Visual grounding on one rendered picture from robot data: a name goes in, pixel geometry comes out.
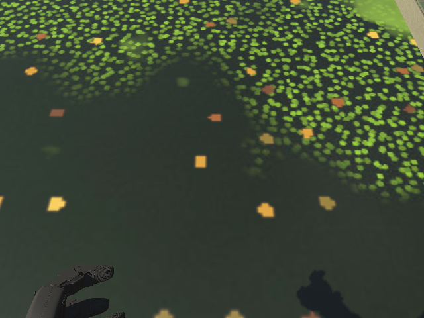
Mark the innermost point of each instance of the robot left hand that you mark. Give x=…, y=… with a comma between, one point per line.
x=50, y=300

